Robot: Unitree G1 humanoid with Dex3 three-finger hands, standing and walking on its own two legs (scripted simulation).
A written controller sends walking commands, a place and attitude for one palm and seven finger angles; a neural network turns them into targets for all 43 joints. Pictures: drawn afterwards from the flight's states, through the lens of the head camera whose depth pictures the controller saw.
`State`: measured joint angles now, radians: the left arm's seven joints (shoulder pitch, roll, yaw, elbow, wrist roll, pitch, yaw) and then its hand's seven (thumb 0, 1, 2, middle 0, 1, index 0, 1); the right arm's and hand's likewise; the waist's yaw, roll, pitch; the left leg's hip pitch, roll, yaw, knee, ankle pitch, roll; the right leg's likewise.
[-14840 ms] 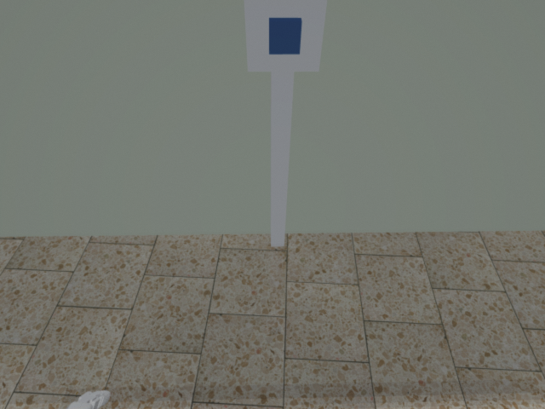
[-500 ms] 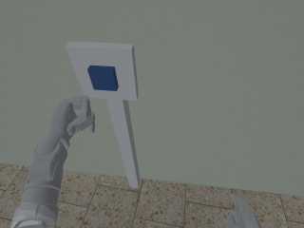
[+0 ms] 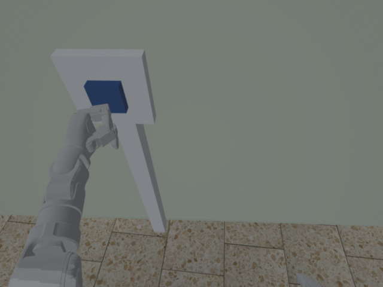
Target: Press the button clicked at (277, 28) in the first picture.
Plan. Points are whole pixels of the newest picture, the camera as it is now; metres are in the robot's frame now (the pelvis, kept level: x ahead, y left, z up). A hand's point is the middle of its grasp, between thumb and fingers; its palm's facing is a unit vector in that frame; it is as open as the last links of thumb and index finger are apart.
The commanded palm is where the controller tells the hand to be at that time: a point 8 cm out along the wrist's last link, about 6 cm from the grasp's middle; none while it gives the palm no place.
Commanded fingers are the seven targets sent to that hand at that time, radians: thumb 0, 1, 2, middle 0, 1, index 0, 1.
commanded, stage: aim a knuckle at the button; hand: left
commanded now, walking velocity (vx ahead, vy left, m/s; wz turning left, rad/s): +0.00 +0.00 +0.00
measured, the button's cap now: (107, 96) +0.47 +0.19 +0.16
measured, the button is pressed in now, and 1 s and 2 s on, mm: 0 0 10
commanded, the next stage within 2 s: press the button with the knuckle in 0.50 s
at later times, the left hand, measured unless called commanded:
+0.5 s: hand (116, 139) +0.37 +0.16 +0.13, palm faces +0.00 -1.00 -0.02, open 3.1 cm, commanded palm +0.35 +0.21 +0.13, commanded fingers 0.00 0.90 0.90 -1.30 -1.50 -1.30 -1.50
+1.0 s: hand (119, 126) +0.41 +0.16 +0.13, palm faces -0.01 -1.00 -0.01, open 3.1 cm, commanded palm +0.39 +0.22 +0.13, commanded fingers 0.00 0.90 0.90 -1.30 -1.50 -1.30 -1.50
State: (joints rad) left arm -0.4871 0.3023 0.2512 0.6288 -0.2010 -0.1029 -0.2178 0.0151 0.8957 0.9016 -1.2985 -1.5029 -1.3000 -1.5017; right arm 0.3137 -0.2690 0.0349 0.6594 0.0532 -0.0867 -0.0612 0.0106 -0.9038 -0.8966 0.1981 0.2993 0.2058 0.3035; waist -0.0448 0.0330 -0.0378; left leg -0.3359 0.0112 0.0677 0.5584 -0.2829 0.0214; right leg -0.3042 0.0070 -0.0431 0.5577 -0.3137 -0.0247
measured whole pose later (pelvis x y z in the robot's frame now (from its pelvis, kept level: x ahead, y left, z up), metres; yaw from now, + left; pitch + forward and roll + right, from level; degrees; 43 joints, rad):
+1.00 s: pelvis -0.01 -0.01 +0.00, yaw +1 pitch +4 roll +0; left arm -0.60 0.30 0.23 0.75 -0.19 -0.13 -0.20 0.02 0.90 0.90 -1.30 -1.50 -1.30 -1.50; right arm 0.31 -0.27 0.03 0.67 0.06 -0.06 -0.07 0.01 -0.90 -0.90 0.20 0.30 0.21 0.30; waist -0.05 0.03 -0.03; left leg -0.36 0.01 0.05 0.58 -0.28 0.01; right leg -0.33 0.01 -0.06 0.58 -0.32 -0.03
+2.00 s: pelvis -0.04 +0.00 -0.02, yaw +2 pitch +8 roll -1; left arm -0.94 0.43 0.25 1.19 -0.15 -0.28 -0.24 -0.03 0.70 0.96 -1.30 -1.50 -1.41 -1.50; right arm 0.40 -0.30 0.05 0.73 0.05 -0.12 -0.07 0.01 -0.90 -0.90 0.20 0.30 0.21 0.30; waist -0.11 0.03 -0.03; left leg -0.58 0.02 0.03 0.70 -0.27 0.03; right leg -0.52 0.01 -0.08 0.67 -0.30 -0.03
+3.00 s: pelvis +0.00 +0.00 +0.00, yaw +1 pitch +3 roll +0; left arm -0.29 0.26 0.21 0.36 -0.23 -0.05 -0.22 0.01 0.89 0.90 -1.30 -1.50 -1.30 -1.50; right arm 0.25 -0.27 0.03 0.59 0.06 -0.08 -0.05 0.01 -0.90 -0.90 0.20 0.30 0.20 0.30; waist 0.01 0.04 -0.05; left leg -0.33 0.01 0.05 0.59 -0.31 0.02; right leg -0.29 0.01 -0.05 0.58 -0.34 -0.03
